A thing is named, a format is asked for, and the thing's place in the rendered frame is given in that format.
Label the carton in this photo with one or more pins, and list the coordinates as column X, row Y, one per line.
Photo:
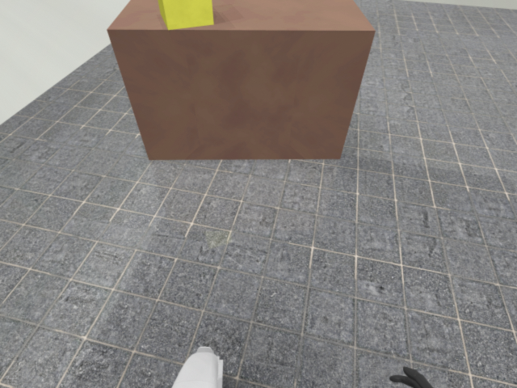
column 186, row 13

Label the right robot hand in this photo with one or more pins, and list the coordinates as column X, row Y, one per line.
column 414, row 379

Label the robot left shin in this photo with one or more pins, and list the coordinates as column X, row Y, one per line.
column 204, row 349

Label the pedestal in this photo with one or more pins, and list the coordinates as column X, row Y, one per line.
column 270, row 79

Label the robot left thigh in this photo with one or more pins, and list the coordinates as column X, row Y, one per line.
column 201, row 370

